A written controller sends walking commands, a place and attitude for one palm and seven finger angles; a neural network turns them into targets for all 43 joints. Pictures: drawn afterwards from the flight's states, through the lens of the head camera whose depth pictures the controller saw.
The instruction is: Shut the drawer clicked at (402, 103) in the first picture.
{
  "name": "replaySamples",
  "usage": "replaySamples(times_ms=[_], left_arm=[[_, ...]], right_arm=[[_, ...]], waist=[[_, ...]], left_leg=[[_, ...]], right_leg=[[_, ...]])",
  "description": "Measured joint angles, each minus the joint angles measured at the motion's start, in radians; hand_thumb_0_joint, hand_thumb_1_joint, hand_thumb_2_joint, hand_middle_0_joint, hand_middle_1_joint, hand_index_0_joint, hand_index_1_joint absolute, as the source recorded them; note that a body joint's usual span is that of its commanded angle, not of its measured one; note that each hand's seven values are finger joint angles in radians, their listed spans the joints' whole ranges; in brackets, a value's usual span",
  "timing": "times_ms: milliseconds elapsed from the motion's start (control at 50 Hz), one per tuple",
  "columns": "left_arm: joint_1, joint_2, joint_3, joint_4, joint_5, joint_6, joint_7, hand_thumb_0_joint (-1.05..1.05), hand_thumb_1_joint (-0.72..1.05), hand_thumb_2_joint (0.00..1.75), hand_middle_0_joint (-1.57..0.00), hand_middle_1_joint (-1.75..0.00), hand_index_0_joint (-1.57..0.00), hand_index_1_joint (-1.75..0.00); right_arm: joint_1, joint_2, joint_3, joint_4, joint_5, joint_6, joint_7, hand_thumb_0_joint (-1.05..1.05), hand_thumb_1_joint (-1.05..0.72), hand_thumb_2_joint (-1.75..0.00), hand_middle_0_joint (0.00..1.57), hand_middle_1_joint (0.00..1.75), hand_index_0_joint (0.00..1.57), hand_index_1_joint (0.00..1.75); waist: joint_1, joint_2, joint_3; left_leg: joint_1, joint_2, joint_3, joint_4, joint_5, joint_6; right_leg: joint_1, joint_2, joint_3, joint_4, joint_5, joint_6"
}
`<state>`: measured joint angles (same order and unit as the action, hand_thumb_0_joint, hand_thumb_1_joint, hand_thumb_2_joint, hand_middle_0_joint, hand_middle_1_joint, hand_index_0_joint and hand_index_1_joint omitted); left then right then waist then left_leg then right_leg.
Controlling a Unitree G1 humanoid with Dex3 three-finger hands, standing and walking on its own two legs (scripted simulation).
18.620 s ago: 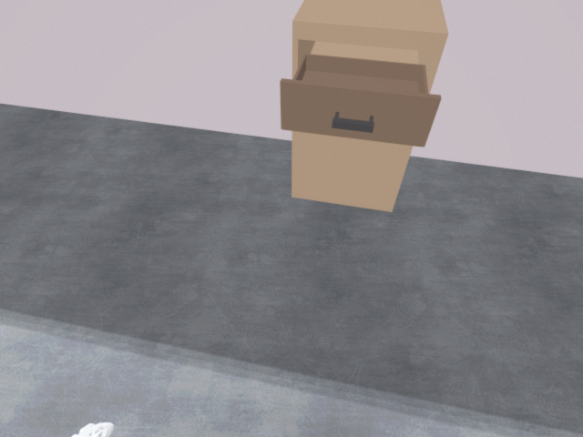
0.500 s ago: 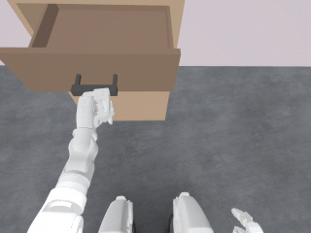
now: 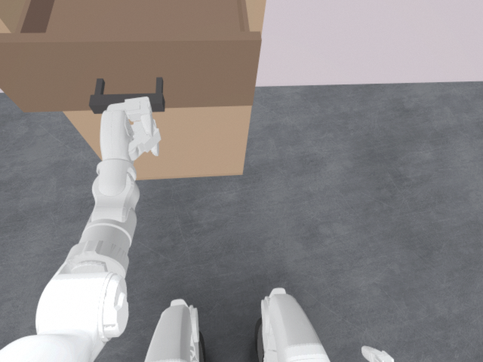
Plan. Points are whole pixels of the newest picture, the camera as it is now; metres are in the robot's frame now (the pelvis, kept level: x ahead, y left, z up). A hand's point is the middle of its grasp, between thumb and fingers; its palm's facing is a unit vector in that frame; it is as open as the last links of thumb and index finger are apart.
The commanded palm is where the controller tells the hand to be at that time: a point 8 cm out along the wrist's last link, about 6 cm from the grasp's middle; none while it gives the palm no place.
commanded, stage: push the drawer shut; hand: left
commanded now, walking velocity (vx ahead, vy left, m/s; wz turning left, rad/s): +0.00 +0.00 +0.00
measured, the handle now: (129, 93) +0.56 +0.16 +0.03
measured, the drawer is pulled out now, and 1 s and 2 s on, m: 0.13 0.00 0.00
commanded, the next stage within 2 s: pull the fist back off the drawer in 1.26 s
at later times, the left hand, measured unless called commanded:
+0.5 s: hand (158, 100) +0.55 +0.11 +0.03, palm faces +0.01 -1.00 -0.04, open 3.3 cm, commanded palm +0.53 +0.15 +0.04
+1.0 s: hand (156, 75) +0.60 +0.11 +0.03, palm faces +0.01 -1.00 -0.03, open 3.1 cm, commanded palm +0.59 +0.14 +0.04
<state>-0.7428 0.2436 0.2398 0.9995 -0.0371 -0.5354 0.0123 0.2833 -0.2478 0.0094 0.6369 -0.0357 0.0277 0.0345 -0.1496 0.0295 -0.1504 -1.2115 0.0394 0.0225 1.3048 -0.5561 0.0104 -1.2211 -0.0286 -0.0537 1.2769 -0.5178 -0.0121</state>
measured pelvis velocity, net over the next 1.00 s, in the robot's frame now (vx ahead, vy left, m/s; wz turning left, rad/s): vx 0.00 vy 0.00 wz -0.04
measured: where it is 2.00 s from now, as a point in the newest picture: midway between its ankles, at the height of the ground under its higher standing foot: outside the picture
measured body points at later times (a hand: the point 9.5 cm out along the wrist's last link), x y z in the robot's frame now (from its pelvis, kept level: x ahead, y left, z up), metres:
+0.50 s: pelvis +0.00 +0.00 -0.01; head +0.18 +0.01 +0.40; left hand +0.54 +0.16 +0.03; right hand +0.00 -0.26 -0.13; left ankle +0.02 +0.11 -0.61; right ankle +0.04 -0.12 -0.61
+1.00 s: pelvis +0.00 +0.00 -0.02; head +0.21 +0.02 +0.38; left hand +0.60 +0.17 +0.03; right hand -0.04 -0.25 -0.12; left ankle +0.02 +0.11 -0.61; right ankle +0.04 -0.12 -0.61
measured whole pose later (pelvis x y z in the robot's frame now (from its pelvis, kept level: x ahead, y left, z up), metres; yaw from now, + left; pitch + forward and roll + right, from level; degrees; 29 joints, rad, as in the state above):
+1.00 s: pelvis +0.00 +0.00 -0.02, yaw -2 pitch +34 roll -4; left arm -1.20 0.54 0.40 1.28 0.07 -0.41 -0.03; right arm 0.37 -0.25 0.07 0.61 -0.08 0.09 0.06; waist -0.29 0.05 -0.12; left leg -1.41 0.07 -0.01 1.39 -0.58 0.01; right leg -1.39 0.00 -0.08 1.31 -0.51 -0.01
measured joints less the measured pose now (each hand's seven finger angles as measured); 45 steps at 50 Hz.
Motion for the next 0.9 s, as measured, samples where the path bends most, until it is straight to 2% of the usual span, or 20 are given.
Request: replaySamples(times_ms=[280,560,900], left_arm=[[-0.170,0.093,0.077,0.133,0.031,0.019,-0.021,0.02,0.87,0.92,-1.40,-1.60,-1.40,-1.60],[-0.277,0.154,0.106,0.199,0.057,0.043,-0.012,0.02,0.89,0.92,-1.40,-1.60,-1.40,-1.60],[-0.406,0.266,0.161,0.247,0.092,0.108,-0.046,0.02,0.85,0.90,-1.40,-1.60,-1.40,-1.60]], right_arm=[[0.029,0.000,0.015,-0.009,-0.016,0.034,0.011,0.00,-0.91,-0.90,0.21,0.30,0.20,0.30],[0.057,-0.001,0.026,-0.011,-0.027,0.058,0.022,0.00,-0.91,-0.90,0.21,0.30,0.20,0.30],[0.077,0.001,0.051,-0.033,-0.035,0.065,0.027,0.00,-0.91,-0.90,0.21,0.30,0.20,0.30]], waist=[[-0.045,0.008,0.007],[-0.077,0.015,0.016],[-0.124,0.021,0.029]], left_leg=[[-0.067,0.011,-0.007,0.029,-0.005,0.000],[-0.109,0.017,-0.017,0.044,-0.011,0.000],[-0.172,0.032,-0.028,0.075,-0.022,0.002]], right_leg=[[-0.063,0.011,-0.005,0.016,0.004,-0.002],[-0.097,0.018,-0.014,0.018,0.004,-0.002],[-0.152,0.033,-0.023,0.028,0.007,-0.001]])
